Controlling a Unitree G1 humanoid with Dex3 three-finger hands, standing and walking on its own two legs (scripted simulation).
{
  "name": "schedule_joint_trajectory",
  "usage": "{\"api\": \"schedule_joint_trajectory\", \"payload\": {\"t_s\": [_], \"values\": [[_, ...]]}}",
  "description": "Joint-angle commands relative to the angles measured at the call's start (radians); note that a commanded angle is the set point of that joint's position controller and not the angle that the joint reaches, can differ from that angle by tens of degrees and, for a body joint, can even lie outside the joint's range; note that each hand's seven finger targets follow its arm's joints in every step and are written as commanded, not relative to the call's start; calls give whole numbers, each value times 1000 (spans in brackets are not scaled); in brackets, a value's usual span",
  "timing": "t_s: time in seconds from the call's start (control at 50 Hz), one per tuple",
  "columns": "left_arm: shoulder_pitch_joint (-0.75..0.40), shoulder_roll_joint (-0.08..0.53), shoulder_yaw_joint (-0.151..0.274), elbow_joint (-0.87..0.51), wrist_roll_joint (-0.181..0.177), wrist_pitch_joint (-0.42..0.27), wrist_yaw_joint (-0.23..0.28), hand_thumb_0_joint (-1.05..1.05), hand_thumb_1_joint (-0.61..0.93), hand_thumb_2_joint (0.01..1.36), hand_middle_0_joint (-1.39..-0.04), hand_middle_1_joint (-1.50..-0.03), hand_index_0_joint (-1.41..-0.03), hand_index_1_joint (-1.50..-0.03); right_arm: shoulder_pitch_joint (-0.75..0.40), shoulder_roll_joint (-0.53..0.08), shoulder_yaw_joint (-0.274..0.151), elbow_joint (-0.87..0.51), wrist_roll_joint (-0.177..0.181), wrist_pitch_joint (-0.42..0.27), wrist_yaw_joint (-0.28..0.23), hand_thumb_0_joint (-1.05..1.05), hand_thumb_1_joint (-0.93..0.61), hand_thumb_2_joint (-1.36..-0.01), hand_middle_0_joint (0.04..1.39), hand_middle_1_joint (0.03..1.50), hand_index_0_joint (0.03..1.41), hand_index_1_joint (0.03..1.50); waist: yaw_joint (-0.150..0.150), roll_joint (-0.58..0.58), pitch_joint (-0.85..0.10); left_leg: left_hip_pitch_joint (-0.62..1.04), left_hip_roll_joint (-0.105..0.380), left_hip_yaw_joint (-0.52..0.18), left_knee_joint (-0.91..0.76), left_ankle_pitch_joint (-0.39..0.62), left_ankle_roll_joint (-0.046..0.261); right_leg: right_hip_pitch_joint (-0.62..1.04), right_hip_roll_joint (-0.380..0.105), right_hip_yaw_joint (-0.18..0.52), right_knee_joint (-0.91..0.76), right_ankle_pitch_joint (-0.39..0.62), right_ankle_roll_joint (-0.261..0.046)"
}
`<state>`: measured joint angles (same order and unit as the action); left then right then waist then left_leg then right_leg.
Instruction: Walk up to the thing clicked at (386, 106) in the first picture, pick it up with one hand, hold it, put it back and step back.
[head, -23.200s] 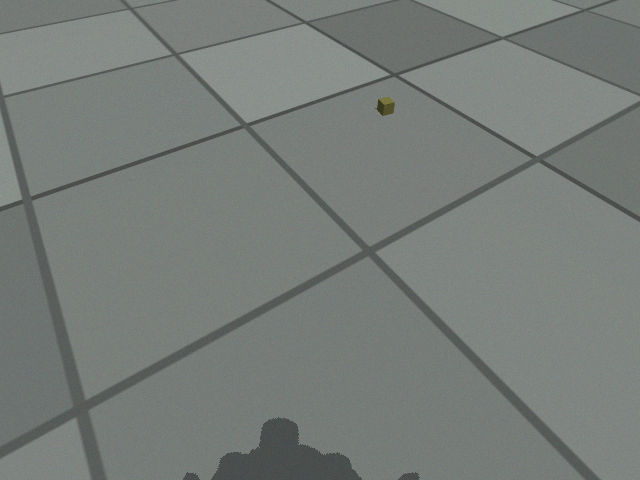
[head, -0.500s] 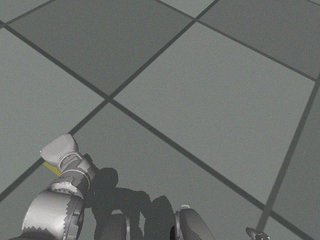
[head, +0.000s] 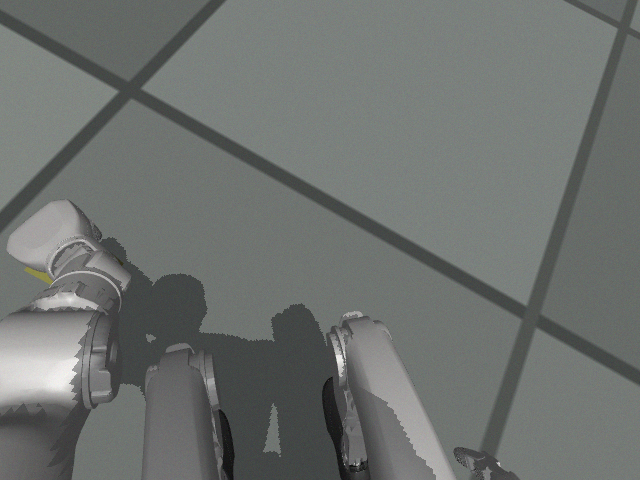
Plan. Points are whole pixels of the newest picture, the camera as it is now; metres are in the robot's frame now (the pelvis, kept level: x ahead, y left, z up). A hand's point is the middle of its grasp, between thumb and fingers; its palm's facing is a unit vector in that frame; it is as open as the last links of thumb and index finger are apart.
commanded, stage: crouch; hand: left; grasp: from above
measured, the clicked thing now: (78, 266) +0.44 +0.27 -0.18
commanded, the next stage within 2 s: lower in 0.84 s
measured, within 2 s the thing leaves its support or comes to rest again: neither
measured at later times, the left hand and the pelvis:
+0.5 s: hand (114, 257) +0.47 +0.24 -0.23, palm faces -0.30 -0.30 -0.90, open 7.3 cm; pelvis -0.01 +0.00 -0.09, yaw +0 degrees
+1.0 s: hand (122, 258) +0.48 +0.25 -0.28, palm faces -0.30 -0.30 -0.91, open 7.3 cm; pelvis +0.00 +0.00 -0.13, yaw -1 degrees
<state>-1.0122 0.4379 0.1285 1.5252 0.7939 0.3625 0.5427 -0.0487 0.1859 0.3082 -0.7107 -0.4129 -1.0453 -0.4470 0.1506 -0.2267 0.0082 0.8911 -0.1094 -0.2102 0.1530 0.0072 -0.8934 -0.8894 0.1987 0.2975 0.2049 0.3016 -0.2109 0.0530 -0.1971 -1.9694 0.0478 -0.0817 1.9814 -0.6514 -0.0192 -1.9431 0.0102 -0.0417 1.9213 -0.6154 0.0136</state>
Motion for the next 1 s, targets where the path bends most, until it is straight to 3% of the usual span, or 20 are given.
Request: {"api": "schedule_joint_trajectory", "payload": {"t_s": [0.0,0.04,0.1,0.12,0.14,0.34,0.36,0.4,0.42,0.44,0.5,0.54,0.56,0.6,0.76,0.78,0.82,0.9,0.92,0.98], "values": [[-432,174,-24,-137,30,-17,32,0,580,435,-1015,-470,-1038,-447,163,-235,-60,-19,0,-35,7,0,-886,-896,200,300,200,300,-39,196,-611,397,-19,45,-186,58,18,261,25,-50,-181,43,-46],[-471,220,-6,-175,58,-22,36,0,578,413,-1002,-462,-1029,-433,176,-251,-62,-16,4,-36,10,0,-886,-896,200,300,200,300,-37,246,-645,422,-19,34,-174,78,11,228,15,-60,-135,73,-49],[-463,203,-6,-138,73,-11,41,0,588,447,-1028,-451,-1046,-433,183,-260,-60,-11,-1,-35,17,0,-888,-897,200,300,200,300,-49,249,-651,425,-16,31,-139,117,8,190,13,-69,-84,117,-52],[-495,218,-3,-161,79,-14,40,0,600,430,-1027,-460,-1051,-436,187,-263,-62,-5,-6,-39,18,0,-888,-896,200,300,200,300,-62,238,-658,400,-19,34,-123,108,13,181,14,-69,-74,111,-49],[-477,238,11,-144,83,-12,40,0,582,460,-1020,-471,-1039,-451,194,-270,-61,-5,-5,-40,21,0,-889,-897,200,300,200,299,-55,246,-639,399,-20,36,-115,122,12,169,10,-65,-65,125,-48],[-472,295,57,-101,91,-31,24,0,609,488,-1031,-527,-1055,-502,243,-263,-62,-1,-29,-53,60,0,-899,-899,200,300,200,300,-63,150,-632,210,-35,89,39,193,41,241,18,-38,-6,206,-28],[-459,279,45,-48,97,-29,24,0,616,457,-1026,-538,-1059,-504,241,-258,-58,-6,-34,-54,63,0,-899,-898,200,300,200,300,-71,128,-597,170,-34,93,48,171,45,240,24,-38,-9,190,-26],[-465,307,61,-57,98,-35,30,0,611,459,-1017,-532,-1049,-499,237,-264,-58,-9,-33,-57,68,0,-898,-898,200,300,200,300,-56,152,-602,168,-37,94,58,155,44,211,23,-37,2,163,-29],[-468,284,57,-17,91,-36,34,0,609,471,-1013,-553,-1046,-519,244,-267,-58,-5,-38,-59,73,0,-900,-899,200,300,200,300,-69,140,-595,147,-37,90,59,144,43,208,24,-43,14,153,-29],[-480,308,66,-25,93,-40,39,0,605,499,-1018,-554,-1045,-526,243,-270,-57,-1,-38,-62,73,0,-900,-899,200,300,200,300,-58,147,-605,147,-37,90,66,132,42,190,25,-44,20,139,-30],[-515,302,55,-19,95,-51,35,0,611,531,-1034,-565,-1056,-543,247,-268,-53,1,-47,-66,82,0,-902,-900,200,300,200,300,-92,139,-572,131,-36,84,86,107,44,168,28,-51,29,109,-28],[-530,314,64,-20,100,-61,39,0,605,520,-1026,-562,-1049,-537,258,-276,-51,7,-49,-69,85,0,-903,-900,200,300,200,300,-93,154,-573,136,-36,81,94,104,41,147,25,-55,46,104,-29],[-541,340,76,-12,105,-64,47,0,617,511,-1028,-565,-1055,-537,257,-290,-49,9,-50,-71,85,0,-901,-899,200,300,200,300,-80,174,-581,142,-37,79,93,92,39,119,24,-57,55,89,-32],[-553,322,69,16,111,-66,59,0,626,534,-1032,-580,-1058,-552,255,-287,-43,17,-57,-73,89,0,-902,-899,200,300,200,300,-98,189,-563,154,-35,68,99,72,34,82,22,-69,73,74,-35],[-571,355,91,41,119,-74,85,0,617,576,-1053,-564,-1064,-552,281,-308,-27,33,-75,-88,117,0,-908,-901,200,300,200,300,-118,202,-549,123,-37,69,151,114,36,76,23,-81,112,122,-31],[-567,388,111,33,123,-75,88,0,632,576,-1058,-575,-1072,-559,289,-318,-28,35,-72,-88,119,0,-908,-901,200,300,200,300,-104,222,-566,132,-38,68,148,124,33,75,20,-82,118,129,-33],[-549,366,101,66,117,-73,93,0,646,576,-1080,-556,-1090,-545,279,-311,-25,34,-74,-90,128,0,-910,-902,200,300,200,300,-104,229,-541,121,-37,68,155,114,33,60,23,-87,130,119,-35],[-535,395,119,56,119,-76,93,0,645,588,-1087,-547,-1090,-542,284,-319,-24,30,-72,-86,138,0,-911,-903,200,300,200,300,-96,234,-546,106,-39,67,165,134,35,67,27,-89,140,138,-34],[-545,379,104,54,119,-75,88,0,647,582,-1087,-557,-1093,-550,290,-310,-20,31,-75,-86,142,0,-913,-904,200,300,200,300,-119,222,-549,108,-38,68,180,145,37,91,29,-91,144,154,-34],[-523,412,119,63,117,-80,76,0,549,576,-1025,-556,-1027,-554,298,-322,-20,36,-78,-87,151,0,-913,-903,200,300,200,300,-116,175,-519,47,-39,70,206,148,47,106,32,-86,139,163,-24]]}}
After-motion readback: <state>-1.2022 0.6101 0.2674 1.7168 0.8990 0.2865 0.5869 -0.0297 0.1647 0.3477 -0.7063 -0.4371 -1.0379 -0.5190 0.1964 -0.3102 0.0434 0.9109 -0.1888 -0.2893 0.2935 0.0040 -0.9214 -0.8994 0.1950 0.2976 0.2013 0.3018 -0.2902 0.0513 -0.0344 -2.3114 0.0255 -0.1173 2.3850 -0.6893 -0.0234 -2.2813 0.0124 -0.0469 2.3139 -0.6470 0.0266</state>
